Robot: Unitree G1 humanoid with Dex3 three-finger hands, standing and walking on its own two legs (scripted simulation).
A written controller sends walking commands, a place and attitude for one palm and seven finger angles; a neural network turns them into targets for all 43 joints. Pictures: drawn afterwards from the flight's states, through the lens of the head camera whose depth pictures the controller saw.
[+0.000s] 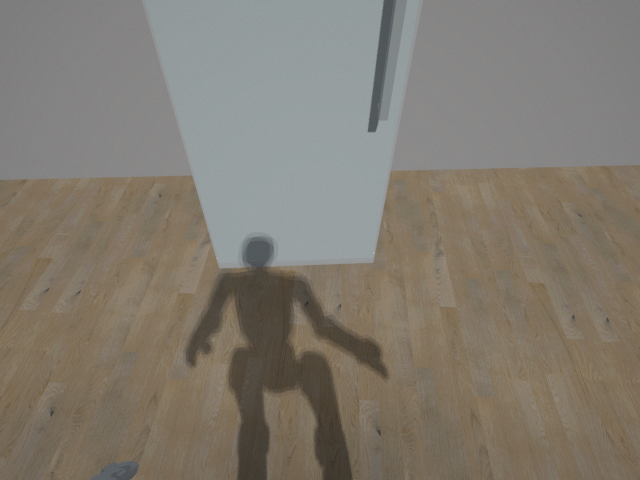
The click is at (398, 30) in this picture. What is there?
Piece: fridge door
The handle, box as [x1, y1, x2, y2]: [377, 0, 406, 120]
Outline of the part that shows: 406,0 393,1 380,101 377,106 379,120 387,120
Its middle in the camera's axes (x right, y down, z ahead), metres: +0.16 -0.44 +0.88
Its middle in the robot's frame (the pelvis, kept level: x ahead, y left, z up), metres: +0.98 -0.10 +0.13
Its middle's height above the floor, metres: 0.90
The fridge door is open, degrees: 0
